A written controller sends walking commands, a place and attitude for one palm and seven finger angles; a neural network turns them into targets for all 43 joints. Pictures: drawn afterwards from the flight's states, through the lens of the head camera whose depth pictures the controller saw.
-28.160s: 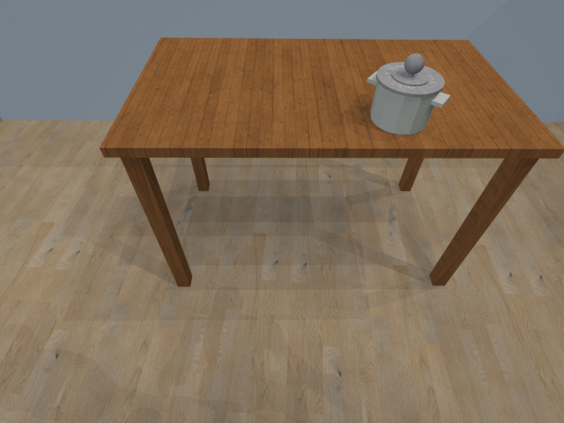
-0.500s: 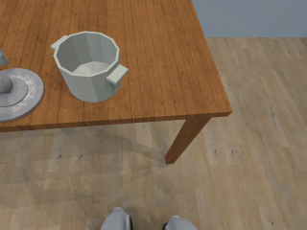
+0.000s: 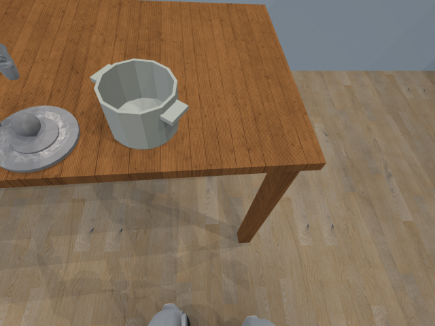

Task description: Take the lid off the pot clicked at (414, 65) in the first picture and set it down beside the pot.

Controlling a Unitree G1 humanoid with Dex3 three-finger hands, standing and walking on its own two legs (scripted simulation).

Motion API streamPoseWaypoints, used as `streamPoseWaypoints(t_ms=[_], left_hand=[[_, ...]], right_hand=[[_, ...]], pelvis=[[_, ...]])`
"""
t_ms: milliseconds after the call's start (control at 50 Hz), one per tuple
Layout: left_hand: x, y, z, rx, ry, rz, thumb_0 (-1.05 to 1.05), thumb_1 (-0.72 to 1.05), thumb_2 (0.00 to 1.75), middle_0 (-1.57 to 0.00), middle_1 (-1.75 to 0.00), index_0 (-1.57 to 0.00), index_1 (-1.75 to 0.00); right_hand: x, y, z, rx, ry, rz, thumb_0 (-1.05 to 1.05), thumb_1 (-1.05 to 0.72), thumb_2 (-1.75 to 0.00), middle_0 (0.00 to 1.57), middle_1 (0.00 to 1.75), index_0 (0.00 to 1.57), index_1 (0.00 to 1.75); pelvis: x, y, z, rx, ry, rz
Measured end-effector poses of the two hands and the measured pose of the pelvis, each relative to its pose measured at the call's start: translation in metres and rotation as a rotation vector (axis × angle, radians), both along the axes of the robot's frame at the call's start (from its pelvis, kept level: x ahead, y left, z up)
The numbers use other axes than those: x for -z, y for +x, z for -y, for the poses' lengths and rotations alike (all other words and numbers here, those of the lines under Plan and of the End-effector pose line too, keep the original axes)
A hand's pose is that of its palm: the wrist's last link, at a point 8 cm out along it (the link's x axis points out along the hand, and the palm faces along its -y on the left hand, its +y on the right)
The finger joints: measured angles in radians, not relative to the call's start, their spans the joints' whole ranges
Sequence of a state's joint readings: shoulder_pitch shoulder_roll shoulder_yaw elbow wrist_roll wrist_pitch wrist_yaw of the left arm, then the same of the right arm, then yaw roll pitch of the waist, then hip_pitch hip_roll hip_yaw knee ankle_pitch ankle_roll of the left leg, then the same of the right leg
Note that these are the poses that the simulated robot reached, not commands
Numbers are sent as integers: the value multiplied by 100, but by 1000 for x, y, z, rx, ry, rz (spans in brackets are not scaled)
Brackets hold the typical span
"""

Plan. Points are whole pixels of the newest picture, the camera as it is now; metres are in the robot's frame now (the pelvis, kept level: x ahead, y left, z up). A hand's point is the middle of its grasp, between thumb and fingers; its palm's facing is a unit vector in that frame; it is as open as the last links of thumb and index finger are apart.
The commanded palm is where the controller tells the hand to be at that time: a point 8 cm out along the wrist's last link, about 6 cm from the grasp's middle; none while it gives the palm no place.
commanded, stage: raise the empty hand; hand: left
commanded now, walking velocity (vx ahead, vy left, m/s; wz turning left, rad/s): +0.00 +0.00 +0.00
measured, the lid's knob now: (26, 124) +0.49 +0.34 +0.04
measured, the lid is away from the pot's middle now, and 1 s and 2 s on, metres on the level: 0.21 0.21 0.21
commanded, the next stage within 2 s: draw the hand back to the body in 0.72 s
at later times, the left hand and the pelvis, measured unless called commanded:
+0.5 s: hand out of the picture +0.47 +0.36 +0.19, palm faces -0.34 -0.14 -0.93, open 11.0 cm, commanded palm +0.51 +0.35 +0.26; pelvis +0.01 +0.00 +0.01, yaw +0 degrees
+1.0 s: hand out of the picture +0.47 +0.35 +0.20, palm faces -0.32 -0.13 -0.94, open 11.1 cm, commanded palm +0.47 +0.35 +0.26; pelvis +0.02 -0.01 +0.02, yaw +1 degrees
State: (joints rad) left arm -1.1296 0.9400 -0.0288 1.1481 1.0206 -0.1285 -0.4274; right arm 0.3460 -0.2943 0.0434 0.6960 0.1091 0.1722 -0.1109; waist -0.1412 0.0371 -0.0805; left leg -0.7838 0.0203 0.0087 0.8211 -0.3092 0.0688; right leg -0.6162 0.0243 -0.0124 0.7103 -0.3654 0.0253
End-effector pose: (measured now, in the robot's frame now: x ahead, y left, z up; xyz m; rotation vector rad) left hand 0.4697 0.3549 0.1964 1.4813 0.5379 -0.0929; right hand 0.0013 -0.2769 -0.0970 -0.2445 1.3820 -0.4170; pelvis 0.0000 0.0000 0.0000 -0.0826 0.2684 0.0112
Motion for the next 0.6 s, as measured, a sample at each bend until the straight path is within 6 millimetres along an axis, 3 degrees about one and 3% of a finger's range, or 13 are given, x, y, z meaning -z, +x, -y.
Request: streamPoseWaypoints(t_ms=[240, 600], left_hand=[[-26, 7, 1, -22, -9, 16, 0, 1, 61, -35, -88, -35, -88], [-60, 4, -6, -86, -2, 44, 0, 1, 61, -35, -88, -35, -88]], right_hand=[[-3, -4, 1, 25, 12, -17, 0, -90, -89, 21, 30, 20, 30], [-5, 31, 4, -14, 41, 38, 0, -90, -89, 21, 30, 20, 30]], pelvis=[[-5, 8, 1, 5, 6, 7], [-12, 15, 5, -4, 14, 26]])
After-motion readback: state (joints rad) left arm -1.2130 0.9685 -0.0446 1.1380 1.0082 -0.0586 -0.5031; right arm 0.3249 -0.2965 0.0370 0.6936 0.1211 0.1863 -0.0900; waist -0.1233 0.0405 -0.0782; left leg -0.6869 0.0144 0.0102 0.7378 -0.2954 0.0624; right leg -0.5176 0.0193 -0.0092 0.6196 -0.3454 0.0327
